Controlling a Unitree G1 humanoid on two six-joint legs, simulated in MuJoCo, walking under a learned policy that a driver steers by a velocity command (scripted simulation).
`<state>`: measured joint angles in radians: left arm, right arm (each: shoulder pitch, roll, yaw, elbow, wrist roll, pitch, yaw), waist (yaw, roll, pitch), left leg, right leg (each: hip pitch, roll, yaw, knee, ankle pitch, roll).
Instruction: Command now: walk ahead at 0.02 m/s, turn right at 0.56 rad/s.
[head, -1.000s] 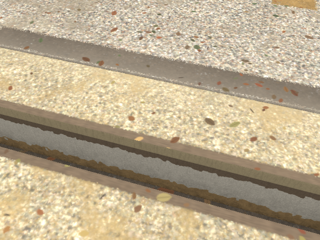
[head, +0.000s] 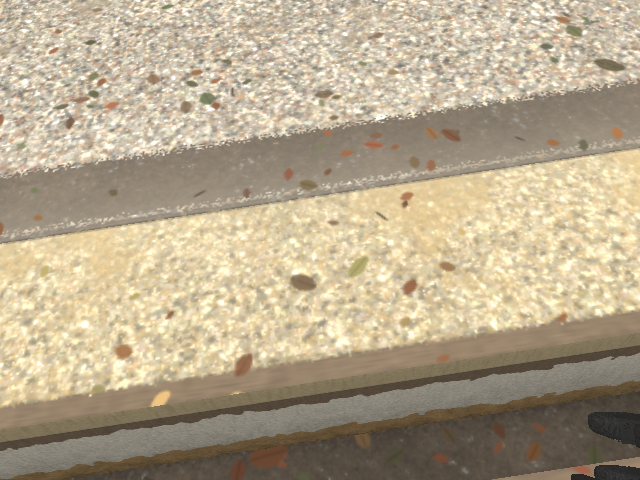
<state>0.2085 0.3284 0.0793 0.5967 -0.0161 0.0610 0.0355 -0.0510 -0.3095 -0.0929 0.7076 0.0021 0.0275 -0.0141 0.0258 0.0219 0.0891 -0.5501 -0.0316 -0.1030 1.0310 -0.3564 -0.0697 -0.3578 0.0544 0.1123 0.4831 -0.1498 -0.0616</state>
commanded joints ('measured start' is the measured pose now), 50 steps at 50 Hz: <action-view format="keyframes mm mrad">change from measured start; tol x32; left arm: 1 18 150 36 -74 7 -1 7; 50 -8 14 -28 52 0 -95 -70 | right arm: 1 16 -45 -4 -43 6 -3 5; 50 302 -214 -13 -88 -28 37 -21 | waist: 1 7 -154 -223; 16 -32 231 -88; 45 -7 -171 -152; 50 -10 234 -214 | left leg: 1 -21 20 4 -112 26 -5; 11 257 54 90 -521 146 74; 19 511 294 -443 -625 645 325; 29 -63 -93 -194 -282 -225 76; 35 -71 29 -46 212 -28 -20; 44 158 64 52 -310 -122 -39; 50 503 301 -97 -607 631 216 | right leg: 1 256 -229 264 -85 229 -156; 11 78 -180 183 -59 -141 -60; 19 -241 31 32 543 -436 118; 27 197 27 -42 -117 -74 98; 30 234 -470 433 -249 32 -154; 47 140 -250 3 -91 308 -115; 50 -24 -85 -138 87 -256 57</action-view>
